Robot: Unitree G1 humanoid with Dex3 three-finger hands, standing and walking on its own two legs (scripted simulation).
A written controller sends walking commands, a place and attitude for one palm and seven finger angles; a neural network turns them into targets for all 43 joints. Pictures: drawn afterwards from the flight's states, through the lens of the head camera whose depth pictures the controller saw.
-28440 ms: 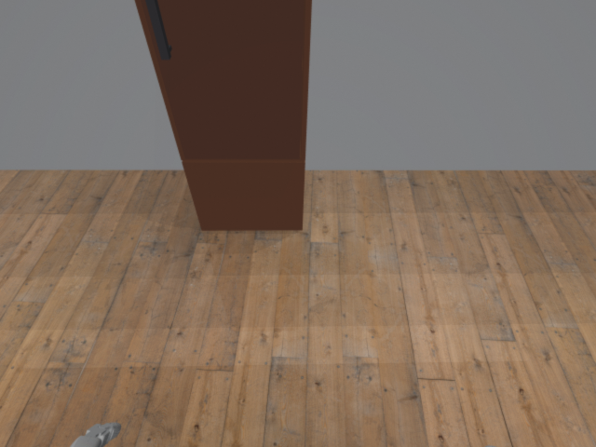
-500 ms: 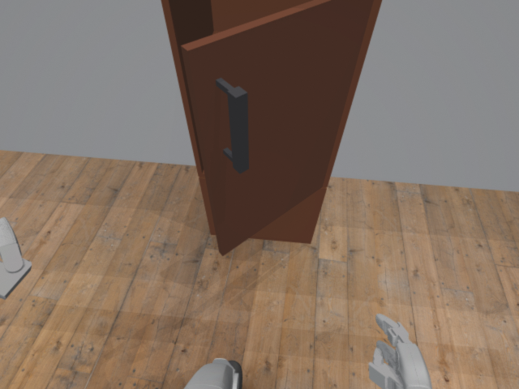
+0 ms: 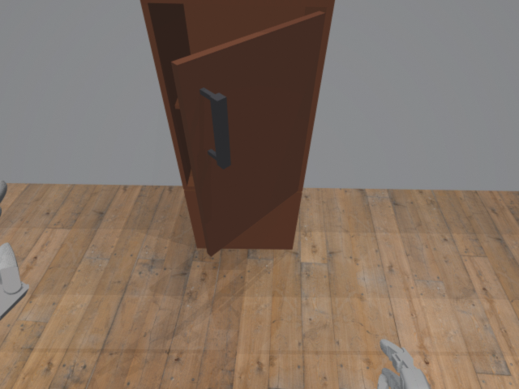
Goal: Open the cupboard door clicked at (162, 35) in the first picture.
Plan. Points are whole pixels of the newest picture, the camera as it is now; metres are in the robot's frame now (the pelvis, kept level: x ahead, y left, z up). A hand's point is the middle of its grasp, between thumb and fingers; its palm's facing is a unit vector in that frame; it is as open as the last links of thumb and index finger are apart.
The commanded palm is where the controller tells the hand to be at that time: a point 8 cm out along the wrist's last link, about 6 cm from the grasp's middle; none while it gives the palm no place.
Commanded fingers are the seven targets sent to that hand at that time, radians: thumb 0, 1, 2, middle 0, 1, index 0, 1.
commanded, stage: stop stepping back and stand still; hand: left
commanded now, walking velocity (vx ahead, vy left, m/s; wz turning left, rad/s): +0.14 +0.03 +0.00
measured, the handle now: (215, 129) +0.56 +0.12 +0.11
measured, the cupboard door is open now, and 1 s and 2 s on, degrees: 45 45 45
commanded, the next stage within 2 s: let the arm hang, fingers relaxed in 0.30 s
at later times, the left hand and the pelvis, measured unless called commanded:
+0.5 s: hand (73, 320) +0.20 +0.26 +0.05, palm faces +0.21 -0.82 -0.53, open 7.4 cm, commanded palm none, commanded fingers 0.00 0.90 0.90 -0.20 -0.30 -0.20 -0.30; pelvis -0.02 +0.01 -0.01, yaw +2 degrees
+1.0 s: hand out of the picture -0.10 +0.22 -0.17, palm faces +0.09 -0.97 -0.24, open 7.3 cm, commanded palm none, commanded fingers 0.00 0.90 0.90 -0.20 -0.30 -0.20 -0.30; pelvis -0.04 +0.03 +0.00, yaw +3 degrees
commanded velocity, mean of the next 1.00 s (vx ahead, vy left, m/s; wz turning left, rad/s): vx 0.03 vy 0.03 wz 0.00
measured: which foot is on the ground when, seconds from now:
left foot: down 0.00-0.02, up 0.04-0.34, down 0.36-1.00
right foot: up 0.00-0.00, down 0.02-1.00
